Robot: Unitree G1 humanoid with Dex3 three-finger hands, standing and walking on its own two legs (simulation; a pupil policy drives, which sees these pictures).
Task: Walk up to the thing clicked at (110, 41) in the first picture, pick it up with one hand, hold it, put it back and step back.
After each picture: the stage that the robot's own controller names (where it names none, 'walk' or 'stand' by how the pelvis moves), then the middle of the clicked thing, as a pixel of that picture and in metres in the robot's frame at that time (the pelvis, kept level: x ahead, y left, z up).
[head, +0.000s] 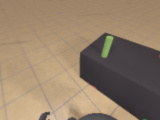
stand; (106, 47) +0.81 -0.16 -0.05
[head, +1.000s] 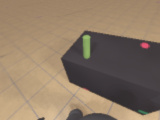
walk; (86, 47) +0.72 +0.09 -0.03
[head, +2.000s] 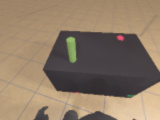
stand; (72, 51) +0.60 +0.19 -0.01
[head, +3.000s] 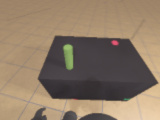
stand; (68, 58) +0.53 +0.20 -0.03
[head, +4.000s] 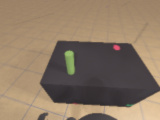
stand; (70, 63) +0.51 +0.19 -0.05
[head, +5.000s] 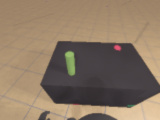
stand; (70, 64) +0.50 +0.18 -0.05
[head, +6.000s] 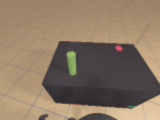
stand; (72, 64) +0.51 +0.17 -0.05
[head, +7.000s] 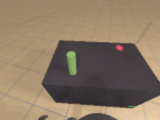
stand; (72, 64) +0.50 +0.17 -0.05
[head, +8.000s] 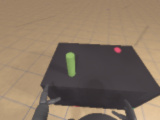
rise first; (71, 65) +0.50 +0.19 -0.05
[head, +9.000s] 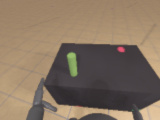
go down; (72, 65) +0.50 +0.19 -0.05
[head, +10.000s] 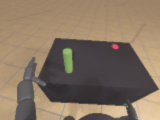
go down; (68, 62) +0.52 +0.18 -0.03
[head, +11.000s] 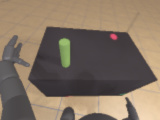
go down; (65, 54) +0.51 +0.18 +0.01
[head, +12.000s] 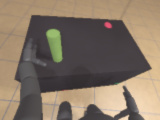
close in; (56, 48) +0.51 +0.19 +0.03
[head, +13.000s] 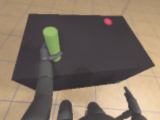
close; (53, 47) +0.51 +0.20 +0.06
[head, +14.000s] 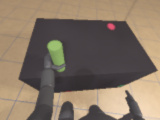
lift; (58, 58) +0.43 +0.18 +0.04
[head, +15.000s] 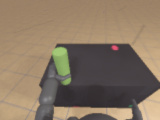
lift; (63, 68) +0.32 +0.17 +0.16
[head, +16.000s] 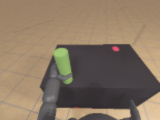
hold; (64, 68) +0.33 +0.16 +0.15
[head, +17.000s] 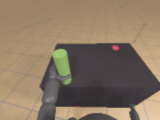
crouch; (63, 69) +0.32 +0.17 +0.14
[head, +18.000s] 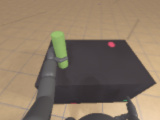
crouch; (60, 52) +0.44 +0.19 +0.16
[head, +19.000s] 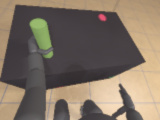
lower; (44, 42) +0.53 +0.22 +0.05
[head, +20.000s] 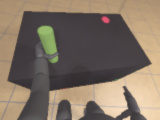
lower; (50, 47) +0.50 +0.20 +0.05
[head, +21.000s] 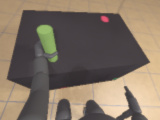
lower; (49, 46) +0.51 +0.20 +0.06
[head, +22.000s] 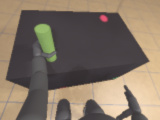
lower; (47, 46) +0.51 +0.21 +0.06
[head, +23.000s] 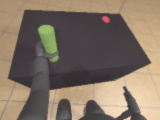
loosen; (50, 46) +0.50 +0.20 +0.06
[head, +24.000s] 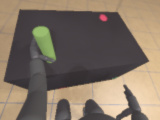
withdraw; (47, 48) +0.49 +0.21 +0.06
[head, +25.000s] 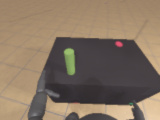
sink last; (70, 63) +0.47 +0.18 +0.00
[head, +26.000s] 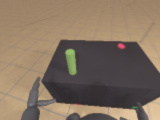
stand; (71, 63) +0.49 +0.19 +0.00
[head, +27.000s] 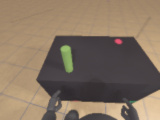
stand; (67, 60) +0.49 +0.20 +0.01
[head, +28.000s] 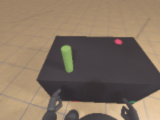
stand; (68, 60) +0.49 +0.20 +0.02
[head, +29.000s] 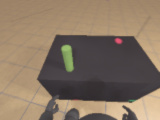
stand; (68, 59) +0.50 +0.20 +0.01
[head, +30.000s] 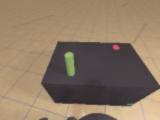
walk; (70, 65) +0.50 +0.19 -0.05
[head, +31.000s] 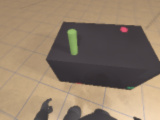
walk; (73, 43) +0.65 +0.19 -0.02
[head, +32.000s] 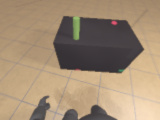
walk; (76, 29) +0.94 +0.16 -0.03
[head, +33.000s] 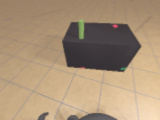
stand; (81, 29) +1.13 +0.17 -0.03
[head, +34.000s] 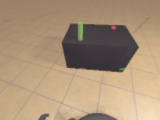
stand; (80, 31) +1.14 +0.18 -0.05
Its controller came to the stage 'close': yes
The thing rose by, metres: 0.21
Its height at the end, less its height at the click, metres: +0.00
